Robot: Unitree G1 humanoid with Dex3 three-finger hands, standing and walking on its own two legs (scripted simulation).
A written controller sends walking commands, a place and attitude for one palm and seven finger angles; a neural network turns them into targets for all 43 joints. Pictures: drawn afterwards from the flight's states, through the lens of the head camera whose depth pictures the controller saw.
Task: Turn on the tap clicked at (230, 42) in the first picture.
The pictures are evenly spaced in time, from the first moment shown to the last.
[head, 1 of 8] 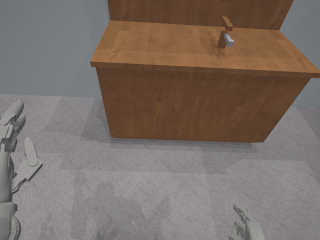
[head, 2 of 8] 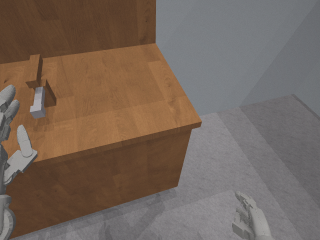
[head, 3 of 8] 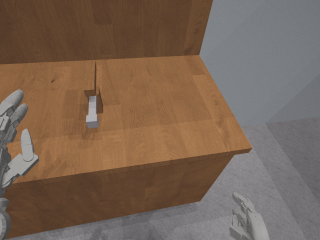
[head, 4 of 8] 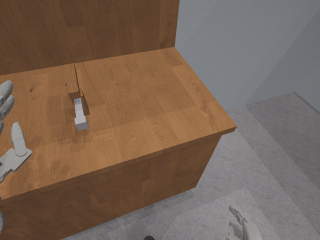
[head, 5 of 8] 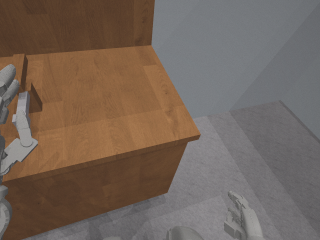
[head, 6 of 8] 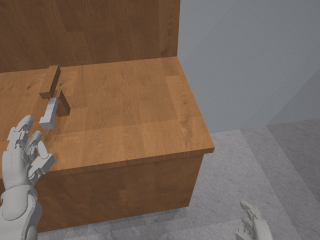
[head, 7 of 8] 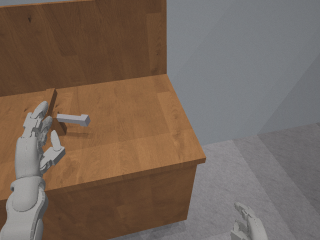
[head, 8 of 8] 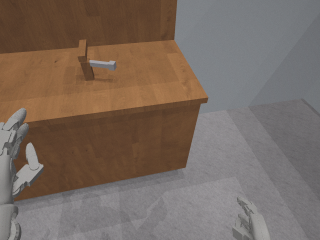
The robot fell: no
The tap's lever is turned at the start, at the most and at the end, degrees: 0 68 68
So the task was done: yes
